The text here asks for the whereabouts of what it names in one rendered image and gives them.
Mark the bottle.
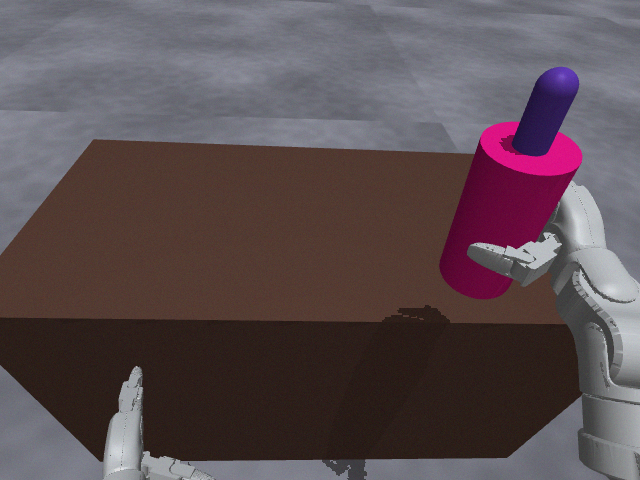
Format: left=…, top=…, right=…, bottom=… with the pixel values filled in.
left=439, top=67, right=583, bottom=299

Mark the left robot hand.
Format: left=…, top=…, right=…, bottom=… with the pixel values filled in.
left=103, top=366, right=216, bottom=480

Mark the right robot arm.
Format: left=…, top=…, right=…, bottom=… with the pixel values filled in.
left=550, top=248, right=640, bottom=480

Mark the right robot hand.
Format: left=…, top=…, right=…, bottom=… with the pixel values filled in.
left=467, top=180, right=607, bottom=287

